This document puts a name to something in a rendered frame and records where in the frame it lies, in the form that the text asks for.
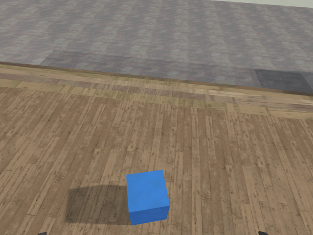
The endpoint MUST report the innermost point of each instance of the carton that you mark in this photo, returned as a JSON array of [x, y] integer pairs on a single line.
[[147, 197]]

